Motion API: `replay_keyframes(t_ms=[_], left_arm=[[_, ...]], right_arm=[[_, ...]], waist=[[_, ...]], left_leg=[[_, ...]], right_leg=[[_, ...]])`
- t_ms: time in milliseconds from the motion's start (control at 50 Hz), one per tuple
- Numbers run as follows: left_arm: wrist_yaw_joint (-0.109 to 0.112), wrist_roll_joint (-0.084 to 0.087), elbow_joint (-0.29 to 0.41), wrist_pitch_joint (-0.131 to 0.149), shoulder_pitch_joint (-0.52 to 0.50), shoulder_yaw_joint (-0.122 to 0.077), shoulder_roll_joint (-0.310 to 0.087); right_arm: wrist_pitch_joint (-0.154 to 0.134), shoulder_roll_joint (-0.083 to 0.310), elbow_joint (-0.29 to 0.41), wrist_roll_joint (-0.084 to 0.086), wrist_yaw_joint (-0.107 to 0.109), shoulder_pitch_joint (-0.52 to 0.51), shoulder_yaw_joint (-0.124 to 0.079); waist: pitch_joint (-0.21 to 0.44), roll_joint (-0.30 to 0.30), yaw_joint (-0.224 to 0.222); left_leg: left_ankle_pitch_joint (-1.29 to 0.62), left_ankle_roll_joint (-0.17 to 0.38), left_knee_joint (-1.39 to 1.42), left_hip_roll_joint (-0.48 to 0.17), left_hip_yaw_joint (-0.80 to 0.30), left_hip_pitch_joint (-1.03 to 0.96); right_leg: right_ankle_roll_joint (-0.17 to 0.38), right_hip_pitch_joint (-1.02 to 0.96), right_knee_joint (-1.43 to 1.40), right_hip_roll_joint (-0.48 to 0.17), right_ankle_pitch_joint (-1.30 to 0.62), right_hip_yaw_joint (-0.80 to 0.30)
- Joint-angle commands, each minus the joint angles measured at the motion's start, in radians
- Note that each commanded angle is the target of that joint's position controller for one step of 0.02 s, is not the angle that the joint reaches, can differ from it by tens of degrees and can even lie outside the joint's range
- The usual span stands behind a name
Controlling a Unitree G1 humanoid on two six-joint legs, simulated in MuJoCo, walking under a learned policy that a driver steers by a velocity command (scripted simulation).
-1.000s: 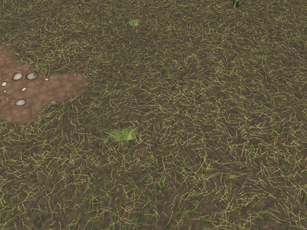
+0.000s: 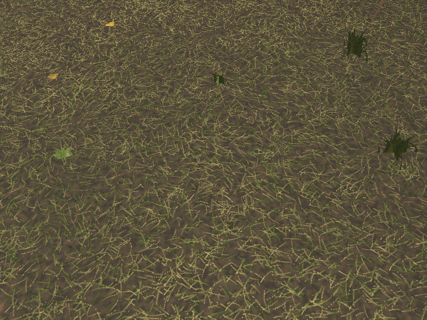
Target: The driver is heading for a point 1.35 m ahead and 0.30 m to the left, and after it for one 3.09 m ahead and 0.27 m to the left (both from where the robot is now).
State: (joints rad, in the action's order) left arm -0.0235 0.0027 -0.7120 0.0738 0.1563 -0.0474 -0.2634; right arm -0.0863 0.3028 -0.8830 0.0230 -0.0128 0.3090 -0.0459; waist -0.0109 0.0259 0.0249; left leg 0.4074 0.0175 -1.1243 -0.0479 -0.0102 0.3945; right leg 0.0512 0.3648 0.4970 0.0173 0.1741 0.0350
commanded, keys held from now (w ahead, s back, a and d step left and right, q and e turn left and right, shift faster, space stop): w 0.76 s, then no key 0.14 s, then q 0.10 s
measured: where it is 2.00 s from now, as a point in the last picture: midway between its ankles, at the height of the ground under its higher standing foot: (195, 224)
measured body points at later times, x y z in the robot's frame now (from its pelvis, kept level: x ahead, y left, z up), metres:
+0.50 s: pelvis +0.28 +0.06 -0.01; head +0.31 +0.07 +0.44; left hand +0.31 +0.34 -0.14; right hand +0.44 -0.20 -0.10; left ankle +0.35 +0.15 -0.74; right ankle +0.14 -0.09 -0.65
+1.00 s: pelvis +0.53 +0.01 -0.01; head +0.57 +0.00 +0.44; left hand +0.72 +0.26 -0.10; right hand +0.57 -0.27 -0.15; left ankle +0.40 +0.15 -0.66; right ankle +0.64 -0.09 -0.74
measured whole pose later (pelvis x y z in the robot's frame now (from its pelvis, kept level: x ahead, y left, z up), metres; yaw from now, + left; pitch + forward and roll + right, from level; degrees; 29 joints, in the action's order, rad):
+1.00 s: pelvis +0.53 +0.01 -0.01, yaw +2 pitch +2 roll +1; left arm -0.03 -0.02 -0.77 0.07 0.06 -0.03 -0.25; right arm -0.04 0.30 -0.91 0.02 0.01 0.31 -0.05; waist -0.05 0.02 0.04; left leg 0.59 -0.02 -1.05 0.01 -0.06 0.31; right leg 0.03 0.46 0.52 -0.02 0.10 0.04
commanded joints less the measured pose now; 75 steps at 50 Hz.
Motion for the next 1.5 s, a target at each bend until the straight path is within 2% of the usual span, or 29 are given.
replay_keyframes(t_ms=[20,80,280,340,380,400,420,440,460,480,520,600,800,880,900,920,940,960,980,1040,1220,1300,1360,1380,1400,1420,1440,1460,1500], left_arm=[[-0.002,-0.01,0.024,0.011,0.062,-0.03,-0.108],[0.001,-0.005,0.0,0.03,0.07,-0.04,-0.135],[0.024,0.017,-0.105,0.006,0.232,-0.054,-0.188],[0.031,0.02,-0.125,-0.011,0.234,-0.06,-0.201],[0.035,0.017,-0.125,-0.022,0.208,-0.055,-0.196],[0.039,0.002,-0.108,-0.022,0.215,-0.037,-0.158],[0.031,-0.004,-0.084,-0.001,0.333,-0.003,-0.049],[0.024,0.006,-0.101,0.023,0.306,-0.009,-0.091],[0.017,0.034,-0.078,0.036,0.217,-0.031,-0.166],[0.018,0.038,-0.061,0.039,0.147,-0.028,-0.162],[0.028,0.014,-0.06,0.022,0.123,-0.035,-0.143],[0.034,0.003,-0.061,-0.01,0.129,-0.026,-0.091],[-0.005,0.005,0.024,0.019,-0.172,-0.006,-0.06],[-0.014,-0.014,-0.022,0.031,-0.005,-0.035,-0.124],[-0.006,-0.024,-0.052,0.033,0.097,-0.053,-0.18],[0.004,-0.051,-0.058,0.028,0.187,-0.062,-0.251],[0.004,-0.035,-0.064,0.012,0.209,-0.052,-0.219],[0.002,-0.014,-0.057,-0.003,0.202,-0.045,-0.18],[0.006,-0.008,-0.047,-0.007,0.119,-0.038,-0.161],[0.013,-0.03,-0.046,-0.006,-0.051,-0.021,-0.103],[0.067,-0.021,-0.079,-0.04,-0.101,-0.045,-0.158],[0.063,-0.006,-0.097,-0.068,-0.084,-0.056,-0.183],[0.052,0.025,-0.106,-0.079,-0.094,-0.061,-0.179],[0.047,0.023,-0.113,-0.081,-0.083,-0.052,-0.135],[0.035,0.0,-0.093,-0.078,-0.114,-0.034,-0.061],[0.033,-0.007,-0.026,-0.058,-0.202,-0.036,-0.064],[0.025,0.012,-0.018,-0.034,-0.254,-0.05,-0.125],[0.018,0.027,-0.024,-0.016,-0.234,-0.06,-0.152],[0.023,0.0,-0.065,0.005,-0.205,-0.069,-0.161]], right_arm=[[-0.005,0.091,0.083,-0.01,0.002,-0.031,-0.025],[0.017,0.058,0.092,-0.018,0.007,-0.05,-0.019],[-0.004,0.038,0.19,-0.008,-0.029,-0.355,0.001],[-0.01,0.066,0.199,-0.009,-0.039,-0.335,-0.007],[-0.012,0.119,0.147,-0.015,-0.032,-0.149,-0.038],[-0.011,0.182,0.107,-0.022,-0.022,0.023,-0.061],[-0.002,0.286,0.091,-0.033,-0.016,0.118,-0.085],[0.003,0.208,0.087,-0.015,-0.019,0.142,-0.064],[0.003,0.163,0.095,-0.011,-0.017,0.071,-0.047],[0.005,0.136,0.109,-0.014,-0.014,0.004,-0.04],[-0.001,0.076,0.121,-0.034,-0.019,-0.091,-0.021],[-0.02,0.102,0.1,-0.029,-0.014,-0.09,-0.031],[0.016,0.142,0.02,-0.01,0.015,0.055,-0.042],[0.04,0.153,0.017,-0.007,0.028,0.004,-0.046],[0.039,0.124,0.023,-0.016,0.029,0.023,-0.035],[0.026,0.045,0.039,-0.045,0.023,0.109,-0.006],[0.02,-0.003,-0.002,-0.028,0.016,0.229,0.012],[0.024,0.107,-0.012,0.004,0.015,0.178,-0.019],[0.034,0.125,0.021,0.02,0.02,0.075,-0.027],[0.097,0.088,0.027,-0.003,0.049,0.046,-0.037],[0.135,0.059,0.124,-0.013,0.043,-0.065,-0.05],[0.139,0.066,0.162,-0.011,0.021,-0.108,-0.057],[0.138,0.066,0.136,-0.008,0.009,-0.033,-0.068],[0.135,0.097,0.106,-0.007,0.014,0.042,-0.084],[0.128,0.186,0.09,-0.003,0.029,0.131,-0.109],[0.102,0.278,0.117,-0.011,0.023,0.146,-0.118],[0.069,0.217,0.136,-0.031,0.016,0.11,-0.101],[0.046,0.183,0.146,-0.029,0.02,0.055,-0.089],[0.038,0.136,0.157,-0.003,0.031,0.005,-0.075]], waist=[[0.041,-0.127,-0.022],[0.02,-0.103,0.001],[-0.054,-0.079,-0.097],[-0.036,-0.101,-0.068],[0.079,-0.101,0.034],[0.217,-0.049,0.098],[0.36,0.194,0.063],[0.424,0.225,0.092],[0.259,0.15,0.087],[0.159,0.081,0.064],[0.049,0.058,-0.003],[0.022,0.055,-0.043],[-0.055,0.031,0.052],[0.066,0.063,-0.057],[0.152,0.015,-0.092],[0.313,-0.157,-0.077],[0.461,-0.307,-0.066],[0.436,-0.195,-0.101],[0.29,-0.152,-0.088],[0.12,-0.148,0.002],[0.089,-0.135,-0.012],[0.079,-0.134,-0.027],[0.089,-0.117,0.018],[0.082,-0.061,0.038],[0.061,0.183,0.049],[0.016,0.299,0.059],[0.006,0.182,0.07],[-0.011,0.168,0.03],[-0.01,0.106,0.003]], left_leg=[[-0.105,-0.003,-0.004,-0.1,-0.049,0.275],[-0.204,-0.03,0.089,-0.103,-0.041,0.271],[-0.472,-0.007,0.567,-0.036,-0.006,0.254],[-0.36,0.032,0.612,-0.013,0.007,0.201],[-0.345,0.077,0.646,0.047,0.066,-0.074],[-0.407,0.128,0.594,-0.054,-0.036,-0.364],[-0.263,0.294,0.649,-0.306,-0.497,-0.757],[-0.126,0.327,0.795,-0.348,-0.736,-0.805],[-0.056,0.273,0.814,-0.316,-0.597,-0.687],[-0.089,0.238,0.832,-0.276,-0.467,-0.538],[-0.225,0.208,0.901,-0.201,-0.309,-0.292],[-0.381,0.232,0.986,-0.177,-0.183,-0.188],[-0.522,0.17,0.934,-0.165,-0.048,-0.34],[-0.833,0.093,0.684,-0.139,-0.031,-0.405],[-0.765,0.049,0.521,-0.073,0.006,-0.342],[-0.342,-0.014,0.198,0.021,0.028,-0.048],[0.313,-0.05,-0.054,0.111,-0.058,0.128],[0.305,-0.047,-0.132,0.073,-0.137,0.165],[0.249,-0.044,-0.127,0.034,-0.1,0.236],[0.072,-0.069,-0.011,-0.037,-0.061,0.084],[-0.119,-0.067,0.235,-0.059,0.005,0.057],[-0.074,-0.042,0.364,-0.036,0.05,0.025],[-0.141,0.03,0.565,0.015,0.11,-0.146],[-0.112,0.072,0.637,0.028,0.076,-0.248],[-0.102,0.167,0.765,-0.169,-0.231,-0.364],[0.118,0.338,0.893,-0.314,-0.658,-0.409],[0.172,0.339,0.949,-0.314,-0.655,-0.406],[0.17,0.287,0.951,-0.286,-0.572,-0.392],[0.047,0.216,0.942,-0.223,-0.441,-0.378]], right_leg=[[0.189,-0.239,-0.302,-0.255,-0.05,-0.328],[0.207,-0.178,-0.354,-0.243,-0.163,-0.239],[0.146,-0.326,-0.324,-0.251,-0.178,-0.121],[0.119,-0.414,-0.247,-0.282,-0.306,-0.132],[0.079,-0.396,-0.025,-0.222,-0.589,-0.077],[0.044,-0.244,0.225,-0.17,-0.465,-0.033],[-0.037,0.177,0.63,-0.001,-0.006,0.002],[-0.037,0.324,0.772,0.029,0.405,-0.14],[-0.024,0.424,0.833,-0.034,0.361,-0.15],[-0.015,0.422,0.796,-0.088,0.269,-0.116],[-0.019,0.317,0.669,-0.152,0.147,-0.108],[-0.053,0.273,0.548,-0.169,0.033,-0.096],[-0.048,0.252,0.045,-0.091,-0.262,-0.041],[0.016,-0.006,-0.052,-0.023,-0.254,-0.015],[0.047,-0.201,-0.051,-0.069,-0.508,-0.039],[0.164,-0.581,0.054,-0.313,-0.869,-0.288],[0.291,-0.736,0.031,-0.473,-0.947,-0.514],[0.262,-0.646,-0.017,-0.427,-0.754,-0.468],[0.221,-0.516,-0.062,-0.387,-0.62,-0.367],[0.17,-0.127,-0.207,-0.301,-0.37,-0.188],[0.186,-0.112,-0.293,-0.33,-0.117,-0.019],[0.164,-0.197,-0.236,-0.363,-0.145,0.0],[0.089,-0.141,-0.166,-0.329,0.167,0.036],[0.04,-0.063,-0.051,-0.278,0.294,0.077],[-0.045,0.15,0.296,-0.161,0.395,0.192],[-0.08,0.463,0.502,0.002,0.511,0.07],[-0.057,0.52,0.588,-0.037,0.428,-0.068],[-0.033,0.527,0.566,-0.066,0.301,-0.092],[-0.039,0.476,0.484,-0.094,0.141,-0.092]])
Velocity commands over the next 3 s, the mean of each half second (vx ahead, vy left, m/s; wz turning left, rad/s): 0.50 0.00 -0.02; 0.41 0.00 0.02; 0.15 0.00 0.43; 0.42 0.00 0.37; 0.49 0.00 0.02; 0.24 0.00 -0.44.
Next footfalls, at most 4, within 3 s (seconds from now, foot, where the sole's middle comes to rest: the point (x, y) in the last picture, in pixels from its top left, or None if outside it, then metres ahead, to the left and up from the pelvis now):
0.40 left None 0.39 0.15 -0.77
0.90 right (253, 257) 0.68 -0.09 -0.77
1.40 left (179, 278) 0.62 0.16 -0.77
1.86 right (211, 189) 0.96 0.04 -0.77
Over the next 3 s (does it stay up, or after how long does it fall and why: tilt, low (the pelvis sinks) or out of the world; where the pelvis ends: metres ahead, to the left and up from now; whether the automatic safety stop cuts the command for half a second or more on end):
stays up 1.30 0.34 -0.01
